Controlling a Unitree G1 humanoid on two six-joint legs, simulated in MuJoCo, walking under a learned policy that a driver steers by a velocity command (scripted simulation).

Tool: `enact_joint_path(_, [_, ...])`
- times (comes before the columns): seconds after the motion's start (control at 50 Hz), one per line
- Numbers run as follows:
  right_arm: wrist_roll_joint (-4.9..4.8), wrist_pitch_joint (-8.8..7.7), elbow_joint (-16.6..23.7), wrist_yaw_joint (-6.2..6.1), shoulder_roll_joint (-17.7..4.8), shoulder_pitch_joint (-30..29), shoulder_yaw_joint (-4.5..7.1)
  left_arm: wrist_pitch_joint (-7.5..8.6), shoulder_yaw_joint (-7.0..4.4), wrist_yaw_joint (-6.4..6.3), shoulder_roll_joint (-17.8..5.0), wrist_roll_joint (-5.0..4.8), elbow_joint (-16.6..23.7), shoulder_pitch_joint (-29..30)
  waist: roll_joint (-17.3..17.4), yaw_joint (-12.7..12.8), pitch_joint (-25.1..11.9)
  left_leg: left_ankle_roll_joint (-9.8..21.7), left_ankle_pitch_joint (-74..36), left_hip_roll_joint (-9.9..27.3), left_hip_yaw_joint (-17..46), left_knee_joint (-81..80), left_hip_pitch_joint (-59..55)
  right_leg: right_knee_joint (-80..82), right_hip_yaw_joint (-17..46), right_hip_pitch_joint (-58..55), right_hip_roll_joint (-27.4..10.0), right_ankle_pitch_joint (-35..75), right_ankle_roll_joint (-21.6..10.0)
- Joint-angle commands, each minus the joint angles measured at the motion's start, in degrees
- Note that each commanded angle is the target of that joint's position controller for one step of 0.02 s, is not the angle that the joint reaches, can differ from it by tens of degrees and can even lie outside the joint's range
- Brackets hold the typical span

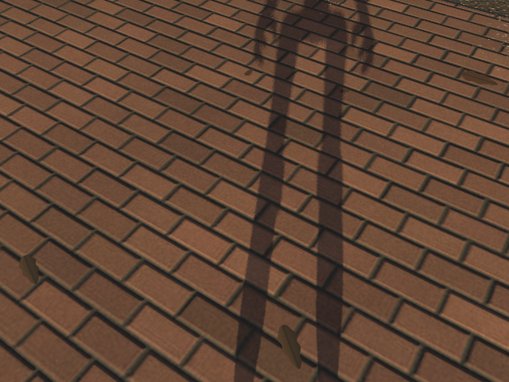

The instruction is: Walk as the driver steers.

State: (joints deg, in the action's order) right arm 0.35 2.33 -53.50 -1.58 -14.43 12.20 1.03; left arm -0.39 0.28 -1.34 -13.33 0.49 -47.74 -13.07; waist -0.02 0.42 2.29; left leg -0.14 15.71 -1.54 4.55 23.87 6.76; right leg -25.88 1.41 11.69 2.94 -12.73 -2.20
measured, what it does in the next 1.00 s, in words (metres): walks ahead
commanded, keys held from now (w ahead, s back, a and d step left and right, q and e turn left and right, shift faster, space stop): shift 0.42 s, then w+shift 0.58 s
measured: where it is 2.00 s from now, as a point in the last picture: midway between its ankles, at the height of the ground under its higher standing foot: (291, 219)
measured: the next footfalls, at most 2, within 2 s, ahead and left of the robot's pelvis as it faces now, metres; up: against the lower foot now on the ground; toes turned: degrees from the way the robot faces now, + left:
left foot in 1.16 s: +0.51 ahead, +0.06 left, +0.00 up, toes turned +4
right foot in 1.64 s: +0.92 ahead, -0.10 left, +0.00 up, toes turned -24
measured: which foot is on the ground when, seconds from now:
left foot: down 0.00-0.70, up 0.72-1.00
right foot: down 0.00-1.00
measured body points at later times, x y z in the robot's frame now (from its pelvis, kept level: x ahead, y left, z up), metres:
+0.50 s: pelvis -0.01 +0.01 +0.00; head -0.02 +0.02 +0.45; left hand +0.01 +0.27 -0.15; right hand -0.01 -0.23 -0.15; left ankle -0.04 +0.13 -0.74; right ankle +0.01 -0.09 -0.73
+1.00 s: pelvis +0.17 -0.04 +0.00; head +0.19 -0.05 +0.45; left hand +0.06 +0.19 -0.14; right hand +0.38 -0.26 -0.11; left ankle +0.33 +0.10 -0.67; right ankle +0.03 -0.11 -0.74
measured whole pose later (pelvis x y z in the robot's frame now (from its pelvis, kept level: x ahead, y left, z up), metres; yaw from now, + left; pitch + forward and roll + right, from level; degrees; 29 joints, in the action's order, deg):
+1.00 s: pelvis +0.17 -0.04 +0.00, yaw -1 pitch +2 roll +0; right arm 2.1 -2.0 -50.1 3.8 -13.6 -0.1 2.4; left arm 6.4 -1.6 0.4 -9.6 1.0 -60.3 -31.9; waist 1.4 4.5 -1.6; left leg 2.7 1.7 5.2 -2.8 52.0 42.8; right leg -6.8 -2.2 -7.1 3.1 -16.5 -3.7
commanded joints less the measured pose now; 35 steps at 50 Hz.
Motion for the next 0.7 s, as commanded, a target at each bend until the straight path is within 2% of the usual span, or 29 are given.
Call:
enact_joint_path(0.02, [0.18, -1.28, 0.16, -0.12, -5.26, 0.16, 0.65, 0.29, -2.07, -0.15, -7.43, 0.09, 0.96, -0.46, 2.32, -0.11, -1.17, 2.2, -10.19, 4.91, 4.36, -3.55, 1.67, 5.5, 6.49, -1.93, -6.22, 7.51, -1.41])
enact_joint_path(0.06, [0.17, -1.46, -1.62, -0.49, -5.54, 0.96, 0.56, 0.07, -2.2, 0.02, -7.5, 0.23, -0.24, -0.83, 2.85, 0.06, -0.4, 2.18, -9.38, 4.66, 4.34, -4.28, 2.22, 5.49, 6.76, -2.11, -6.68, 8.34, -1.73])
enact_joint_path(0.2, [0.17, -1.81, -5.6, -0.63, -4.87, 1.39, 0.07, -0.1, -1.96, -0.02, -6.41, 0.13, -5.06, -1.35, 0.72, 0.17, 1.16, 2.84, -5.38, 4.99, 4.82, -5.96, 3.67, 7.3, 6.83, -1.64, -6.37, 3.24, -1.01])
enact_joint_path(0.42, [0.18, -2.24, -9.61, -0.72, -2.97, 3.4, -0.64, -0.06, -1.35, -0.27, -4.9, 0.07, -10.84, -2.93, 0.15, 0.17, 1.29, 3.25, -3.93, 4.89, 4.68, -6.73, 4.78, 7.47, 6.61, -1.61, -6.44, 2.31, -0.56])
enact_joint_path(0.44, [0.24, -2.09, -9.94, -0.67, -3.57, 5.17, -0.35, -0.18, -1.55, -0.21, -5.38, 0.16, -11.19, -3.82, 0.45, -0.2, -1.21, 4.05, 7.7, 3.79, 4.53, -6.85, 4.19, 6.44, 5.75, -1.56, -4.9, -8.46, -1.03])
enact_joint_path(0.46, [0.38, -1.68, -9.55, -0.49, -5.64, 6.0, 0.45, -0.5, -2.21, 0.05, -6.95, 0.45, -10.71, -3.46, 1.64, -0.73, -0.27, 5.87, 23.19, 3.18, 5.79, -6.42, 5.54, 3.63, 4.8, 1.9, -2.95, -22.59, -2.1])
enact_joint_path(0.48, [0.76, -1.38, -9.31, -0.13, -6.89, 7.64, 1.03, -0.76, -2.54, 0.6, -7.61, 0.97, -9.47, -1.2, 2.89, -2.04, 3.43, 8.13, 34.44, 5.07, 9.97, -8.49, 6.82, 0.96, 5.32, 8.9, -2.51, -30.33, -2.69])
enact_joint_path(0.5, [0.67, -1.5, -9.21, 0.07, -7.16, 9.41, 1.43, -0.55, -2.04, 1.14, -5.1, 1.03, -7.21, 3.19, 6.79, -3.96, 6.15, 10.57, 37.88, 9.21, 16.44, -12.49, 4.59, -4.69, 2.4, 14.95, -1.35, -25.59, -1.74])
enact_joint_path(0.52, [0.44, -1.92, -9.29, 0.02, -7.73, 9.65, 2.11, 0.01, -1.42, 1.56, -2.31, 0.83, -5.18, 6.92, 11.8, -4.62, 7.96, 12.84, 35.34, 15.31, 23.01, -18.17, 2.48, -13.76, -3.39, 19.37, -0.69, -11.48, -0.32])
enact_joint_path(0.54, [0.81, -2.54, -9.0, 0.15, -7.48, 9.37, 2.55, 0.69, -1.98, 1.7, -4.1, 1.26, -4.47, 8.01, 10.46, -4.72, 7.34, 14.21, 29.73, 19.02, 25.99, -20.54, 1.9, -20.64, -2.42, 21.97, -3.53, -8.43, 0.11])
enact_joint_path(0.56, [0.9, -3.4, -8.01, 0.33, -7.48, 7.23, 2.84, 1.45, -2.56, 2.05, -5.37, 1.37, -4.5, 6.56, 7.07, -2.67, 5.16, 13.75, 24.12, 18.55, 24.24, -19.89, 0.66, -23.39, -1.07, 22.47, -4.95, -7.31, 0.32])
enact_joint_path(0.58, [0.65, -4.28, -6.98, 0.47, -7.63, 4.71, 3.07, 2.15, -2.86, 2.55, -5.62, 1.36, -4.72, 4.52, 5.76, -0.73, 2.99, 12.73, 19.79, 17.26, 20.72, -18.99, 0.5, -22.82, -0.78, 20.63, -5.79, -6.22, 0.27])
enact_joint_path(0.62, [-0.11, -5.46, -5.17, 0.6, -7.77, -0.25, 3.43, 2.9, -3.15, 3.1, -4.79, 0.5, -4.95, 1.0, 7.75, 2.55, 1.41, 10.02, 15.77, 12.55, 12.15, -18.39, 7.12, -14.9, -2.81, 9.01, -5.1, -6.69, -0.5])
enact_joint_path(0.64, [-0.12, -5.61, -4.77, 0.68, -8.15, -1.41, 3.69, 2.79, -3.3, 3.03, -4.28, 0.21, -5.29, -1.07, 9.09, 3.69, 1.73, 9.87, 16.61, 11.16, 9.6, -17.56, 11.51, -10.9, -4.99, 2.57, -3.9, -8.48, -0.87])
enact_joint_path(0.66, [-0.16, -5.48, -4.45, 0.72, -8.25, -2.4, 3.97, 2.67, -3.37, 2.74, -3.51, 0.03, -6.43, -5.24, 8.24, 5.61, 3.09, 10.29, 19.39, 10.56, 7.87, -14.33, 16.67, -5.13, -7.64, -4.31, -3.09, -6.61, -1.18])
enact_joint_path(0.68, [0.14, -5.26, -3.99, 0.82, -7.6, -3.13, 4.08, 2.65, -3.68, 2.18, -3.36, -0.03, -8.5, -10.56, 4.3, 7.63, 4.08, 10.54, 21.29, 9.24, 6.67, -8.54, 22.66, -0.92, -10.22, -11.99, -1.14, -5.3, -1.02])
enact_joint_path(0.7, [0.94, -5.41, -3.08, 1.0, -5.48, -3.8, 3.67, 3.28, -4.25, 1.49, -4.5, 0.3, -10.99, -17.31, -3.49, 9.78, 2.94, 9.94, 18.99, 5.81, 3.64, 4.16, 29.55, 1.53, -6.89, -21.03, -1.98, -9.3, -0.93])
Keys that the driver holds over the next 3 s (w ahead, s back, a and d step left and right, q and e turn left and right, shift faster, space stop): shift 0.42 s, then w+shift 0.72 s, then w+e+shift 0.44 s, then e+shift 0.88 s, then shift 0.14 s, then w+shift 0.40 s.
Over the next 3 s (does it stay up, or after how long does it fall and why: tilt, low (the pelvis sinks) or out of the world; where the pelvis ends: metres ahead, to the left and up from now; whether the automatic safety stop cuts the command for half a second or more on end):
stays up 1.09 -0.18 0.00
